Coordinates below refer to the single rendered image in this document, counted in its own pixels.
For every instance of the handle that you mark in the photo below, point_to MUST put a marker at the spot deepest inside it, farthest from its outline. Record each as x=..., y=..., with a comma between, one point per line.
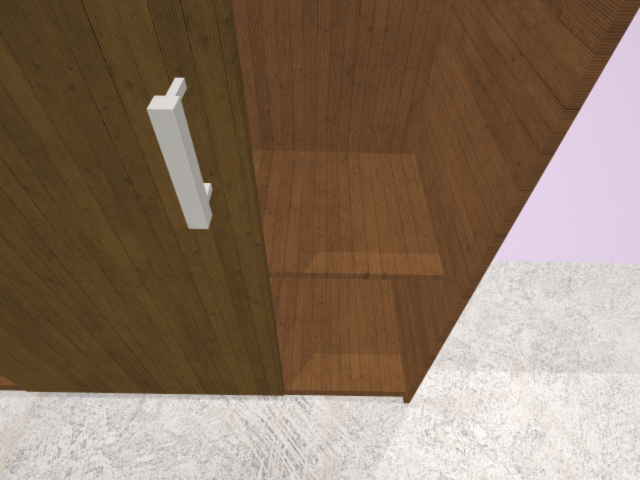
x=170, y=126

